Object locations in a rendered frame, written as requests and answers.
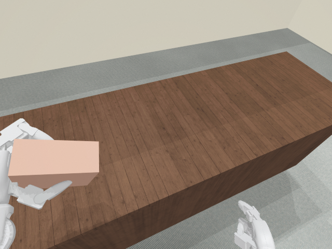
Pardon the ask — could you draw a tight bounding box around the right robot hand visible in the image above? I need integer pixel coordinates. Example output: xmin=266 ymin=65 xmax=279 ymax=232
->
xmin=234 ymin=200 xmax=275 ymax=249

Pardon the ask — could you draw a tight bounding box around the sponge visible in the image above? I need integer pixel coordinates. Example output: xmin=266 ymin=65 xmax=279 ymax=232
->
xmin=8 ymin=139 xmax=99 ymax=189

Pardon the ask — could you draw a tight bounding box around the table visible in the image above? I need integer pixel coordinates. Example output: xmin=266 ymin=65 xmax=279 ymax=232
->
xmin=0 ymin=51 xmax=332 ymax=249

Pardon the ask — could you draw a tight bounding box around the robot left forearm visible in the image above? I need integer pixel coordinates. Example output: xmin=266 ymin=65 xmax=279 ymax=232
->
xmin=0 ymin=204 xmax=16 ymax=249

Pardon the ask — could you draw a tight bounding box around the left robot hand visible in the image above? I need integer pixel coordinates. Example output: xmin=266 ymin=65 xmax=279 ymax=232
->
xmin=0 ymin=118 xmax=72 ymax=210

